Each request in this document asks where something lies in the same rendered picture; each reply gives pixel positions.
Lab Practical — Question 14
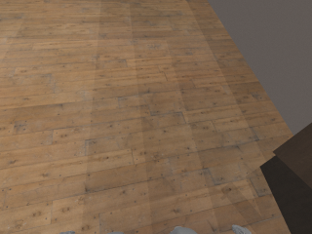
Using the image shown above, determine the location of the cupboard door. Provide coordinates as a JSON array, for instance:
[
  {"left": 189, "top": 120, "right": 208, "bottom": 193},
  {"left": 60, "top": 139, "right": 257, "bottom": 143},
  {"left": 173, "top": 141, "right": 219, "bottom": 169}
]
[{"left": 273, "top": 123, "right": 312, "bottom": 189}]

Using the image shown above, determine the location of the robot right hand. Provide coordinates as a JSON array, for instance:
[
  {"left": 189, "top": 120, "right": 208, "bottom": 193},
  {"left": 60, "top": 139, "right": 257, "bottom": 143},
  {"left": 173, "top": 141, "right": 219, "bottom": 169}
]
[{"left": 231, "top": 224, "right": 252, "bottom": 234}]

